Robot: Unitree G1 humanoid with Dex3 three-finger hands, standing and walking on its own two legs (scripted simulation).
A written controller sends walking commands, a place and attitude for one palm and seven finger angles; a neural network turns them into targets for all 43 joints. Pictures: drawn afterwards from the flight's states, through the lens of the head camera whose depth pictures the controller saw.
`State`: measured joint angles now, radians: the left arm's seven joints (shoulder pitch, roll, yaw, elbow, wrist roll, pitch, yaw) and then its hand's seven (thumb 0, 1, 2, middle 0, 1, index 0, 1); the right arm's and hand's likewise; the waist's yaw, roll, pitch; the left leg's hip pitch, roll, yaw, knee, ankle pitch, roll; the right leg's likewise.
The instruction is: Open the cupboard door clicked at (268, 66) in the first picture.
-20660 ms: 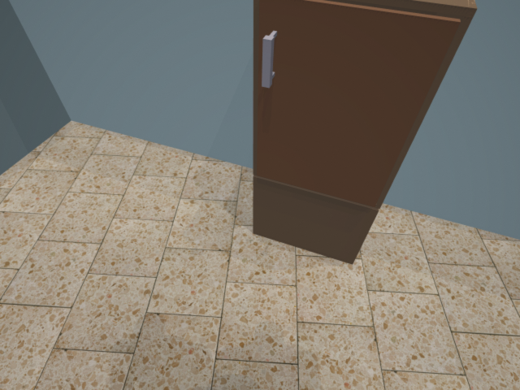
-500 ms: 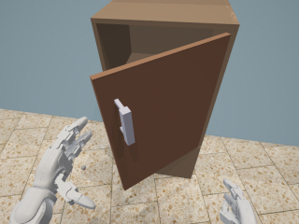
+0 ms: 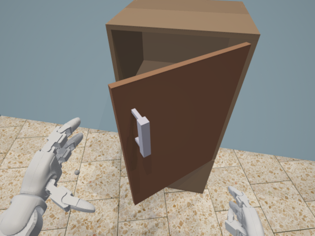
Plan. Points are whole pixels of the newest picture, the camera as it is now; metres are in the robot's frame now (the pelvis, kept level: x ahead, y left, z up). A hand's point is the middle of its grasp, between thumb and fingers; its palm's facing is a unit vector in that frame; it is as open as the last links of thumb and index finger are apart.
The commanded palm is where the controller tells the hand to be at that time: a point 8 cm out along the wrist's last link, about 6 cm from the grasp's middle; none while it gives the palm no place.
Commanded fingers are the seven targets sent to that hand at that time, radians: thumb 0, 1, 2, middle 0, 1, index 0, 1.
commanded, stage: draw the hand back to the body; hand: left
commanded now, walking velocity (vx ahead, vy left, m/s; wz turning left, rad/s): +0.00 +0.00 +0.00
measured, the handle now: (140, 133) +0.33 +0.09 +0.12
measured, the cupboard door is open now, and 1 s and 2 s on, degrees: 42 42 42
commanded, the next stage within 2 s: step back with the hand held close in 1.02 s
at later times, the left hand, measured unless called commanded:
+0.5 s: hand (60, 155) +0.22 +0.23 +0.16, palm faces +0.38 -0.83 -0.41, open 10.8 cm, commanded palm +0.16 +0.28 +0.17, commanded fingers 0.00 0.69 0.81 -0.19 -0.30 -0.19 -0.30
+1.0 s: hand (55, 156) +0.21 +0.24 +0.17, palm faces +0.43 -0.81 -0.41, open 7.5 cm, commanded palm +0.16 +0.28 +0.18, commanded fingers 0.00 0.90 0.90 -0.20 -0.30 -0.20 -0.30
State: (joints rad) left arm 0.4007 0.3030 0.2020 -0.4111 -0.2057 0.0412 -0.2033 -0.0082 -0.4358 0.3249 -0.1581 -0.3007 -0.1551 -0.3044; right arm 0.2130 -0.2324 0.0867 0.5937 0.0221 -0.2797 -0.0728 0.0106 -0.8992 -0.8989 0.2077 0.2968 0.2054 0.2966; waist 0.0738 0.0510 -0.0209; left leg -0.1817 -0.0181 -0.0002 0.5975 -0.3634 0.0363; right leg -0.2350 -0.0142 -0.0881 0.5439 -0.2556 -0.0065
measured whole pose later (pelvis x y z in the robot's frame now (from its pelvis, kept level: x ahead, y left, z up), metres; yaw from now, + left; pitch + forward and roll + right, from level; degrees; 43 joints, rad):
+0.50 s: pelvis +0.02 -0.01 +0.01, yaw -1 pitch -4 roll -1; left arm 0.48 0.32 0.26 -0.41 -0.03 -0.10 0.11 0.00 0.35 0.66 -0.19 -0.30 -0.19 -0.31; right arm 0.19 -0.22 0.03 0.66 -0.01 -0.14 -0.07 0.01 -0.90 -0.90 0.21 0.30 0.20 0.30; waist 0.07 0.07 0.03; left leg -0.03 -0.01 0.02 0.41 -0.30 0.03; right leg -0.11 0.00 -0.07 0.39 -0.21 -0.01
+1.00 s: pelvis +0.02 -0.02 +0.01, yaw -1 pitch -5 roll -1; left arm 0.46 0.33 0.31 -0.37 -0.04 -0.10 0.11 0.02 0.88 0.89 -0.21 -0.30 -0.21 -0.31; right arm 0.18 -0.22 0.02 0.66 0.00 -0.12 -0.07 0.01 -0.90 -0.90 0.21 0.30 0.20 0.30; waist 0.08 0.08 0.04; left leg -0.02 0.00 0.01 0.39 -0.29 0.01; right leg -0.09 0.02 -0.07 0.37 -0.19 -0.03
